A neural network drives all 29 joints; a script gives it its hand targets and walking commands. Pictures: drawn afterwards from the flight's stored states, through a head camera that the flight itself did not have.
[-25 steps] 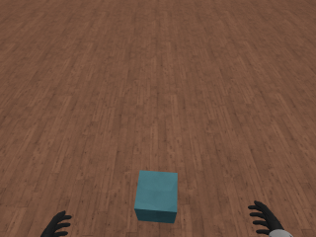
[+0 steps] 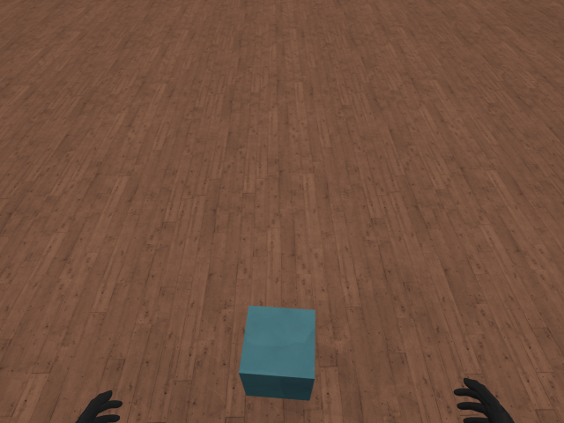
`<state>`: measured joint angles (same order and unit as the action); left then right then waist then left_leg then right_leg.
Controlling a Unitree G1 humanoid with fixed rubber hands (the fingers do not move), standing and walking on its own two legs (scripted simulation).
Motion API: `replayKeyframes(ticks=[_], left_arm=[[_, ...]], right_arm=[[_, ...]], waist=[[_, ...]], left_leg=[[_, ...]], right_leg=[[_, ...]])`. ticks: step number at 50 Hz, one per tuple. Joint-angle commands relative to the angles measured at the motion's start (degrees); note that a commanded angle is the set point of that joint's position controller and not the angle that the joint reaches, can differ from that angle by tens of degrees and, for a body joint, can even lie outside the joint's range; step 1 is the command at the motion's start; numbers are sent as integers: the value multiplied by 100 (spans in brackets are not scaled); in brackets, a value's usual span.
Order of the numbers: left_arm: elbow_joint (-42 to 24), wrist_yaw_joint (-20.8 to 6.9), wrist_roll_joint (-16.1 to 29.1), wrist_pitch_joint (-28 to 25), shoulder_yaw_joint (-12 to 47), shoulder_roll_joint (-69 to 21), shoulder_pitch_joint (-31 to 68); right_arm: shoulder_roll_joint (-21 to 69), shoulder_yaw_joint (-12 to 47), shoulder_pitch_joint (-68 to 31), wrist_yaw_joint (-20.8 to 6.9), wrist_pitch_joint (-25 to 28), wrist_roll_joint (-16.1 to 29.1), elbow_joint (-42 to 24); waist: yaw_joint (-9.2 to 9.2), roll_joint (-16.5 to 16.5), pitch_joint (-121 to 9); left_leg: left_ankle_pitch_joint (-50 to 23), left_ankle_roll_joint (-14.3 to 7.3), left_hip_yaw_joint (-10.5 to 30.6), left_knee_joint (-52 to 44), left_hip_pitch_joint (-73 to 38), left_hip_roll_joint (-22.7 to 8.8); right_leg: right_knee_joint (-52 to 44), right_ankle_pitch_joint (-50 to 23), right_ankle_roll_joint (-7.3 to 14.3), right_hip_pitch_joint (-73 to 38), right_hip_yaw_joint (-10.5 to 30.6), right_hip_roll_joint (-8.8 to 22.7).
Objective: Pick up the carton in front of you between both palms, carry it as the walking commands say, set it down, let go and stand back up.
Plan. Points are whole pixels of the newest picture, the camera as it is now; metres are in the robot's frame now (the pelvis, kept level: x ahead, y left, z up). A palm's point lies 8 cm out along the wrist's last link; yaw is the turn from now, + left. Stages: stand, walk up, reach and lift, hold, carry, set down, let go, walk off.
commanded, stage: stand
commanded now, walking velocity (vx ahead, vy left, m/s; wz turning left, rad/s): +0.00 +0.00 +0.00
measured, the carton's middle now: (279, 354) +0.42 +0.01 -0.65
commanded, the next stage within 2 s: none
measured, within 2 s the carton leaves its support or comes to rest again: neither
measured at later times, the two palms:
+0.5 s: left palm out of the picture +0.08 +0.30 -0.10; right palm out of the picture +0.08 -0.31 -0.10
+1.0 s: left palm out of the picture +0.08 +0.31 -0.10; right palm out of the picture +0.07 -0.31 -0.10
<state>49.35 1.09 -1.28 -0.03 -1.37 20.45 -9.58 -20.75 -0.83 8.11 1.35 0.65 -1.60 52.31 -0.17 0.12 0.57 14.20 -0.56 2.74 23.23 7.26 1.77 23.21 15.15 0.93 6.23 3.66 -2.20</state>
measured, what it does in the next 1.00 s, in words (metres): stands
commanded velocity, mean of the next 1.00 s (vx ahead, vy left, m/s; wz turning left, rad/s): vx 0.00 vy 0.00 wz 0.00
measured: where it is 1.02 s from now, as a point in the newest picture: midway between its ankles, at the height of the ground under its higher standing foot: outside the picture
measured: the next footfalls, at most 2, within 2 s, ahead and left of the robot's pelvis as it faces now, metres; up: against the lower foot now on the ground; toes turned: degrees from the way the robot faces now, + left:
none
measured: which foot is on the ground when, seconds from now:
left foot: down 0.00-1.00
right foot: down 0.00-1.00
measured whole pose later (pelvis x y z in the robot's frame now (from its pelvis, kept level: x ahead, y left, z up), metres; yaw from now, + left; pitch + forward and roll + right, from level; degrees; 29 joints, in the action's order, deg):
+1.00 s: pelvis -0.02 +0.00 +0.00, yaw +0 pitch -2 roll +0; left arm 58.6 0.7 -0.7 -0.6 -0.3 22.1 -7.0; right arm -22.3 0.1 6.4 0.8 1.0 -0.8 60.0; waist -0.1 0.1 1.7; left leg 10.5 -0.4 2.8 19.0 6.1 1.5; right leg 18.8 11.3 0.9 5.1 3.7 -2.2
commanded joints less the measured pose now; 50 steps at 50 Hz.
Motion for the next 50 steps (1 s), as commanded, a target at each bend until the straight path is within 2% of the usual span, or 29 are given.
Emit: replayKeyframes(ticks=[1,18,50], left_arm=[[-216,14,4,-78,-193,909,211],[257,-6,24,-105,-128,1016,282],[695,-19,66,-113,-65,1140,438]], right_arm=[[-910,-185,-236,13,74,6,-207],[-1007,-136,-286,-17,82,43,221],[-1119,-77,-363,-29,89,81,543]], waist=[[1,-19,-122],[0,-17,-42],[7,-11,-77]], left_leg=[[-1236,-38,564,-320,-132,-677],[-976,-58,610,-533,-134,-716],[-1131,-97,624,-656,-216,-774]], right_leg=[[-394,-1230,19,191,547,695],[-606,-1016,28,156,601,724],[-732,-1131,44,66,606,779]])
